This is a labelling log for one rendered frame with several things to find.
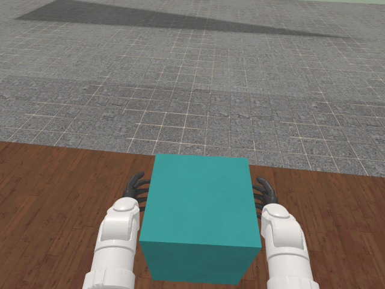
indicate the left robot forearm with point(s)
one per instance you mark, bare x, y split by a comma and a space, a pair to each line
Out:
113, 261

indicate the right robot forearm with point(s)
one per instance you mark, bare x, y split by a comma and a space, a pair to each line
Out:
286, 250

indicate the carton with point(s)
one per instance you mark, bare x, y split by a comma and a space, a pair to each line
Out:
200, 222

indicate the robot right hand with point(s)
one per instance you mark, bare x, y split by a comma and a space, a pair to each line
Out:
268, 196

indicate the robot left hand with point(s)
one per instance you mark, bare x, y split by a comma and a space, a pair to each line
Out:
132, 191

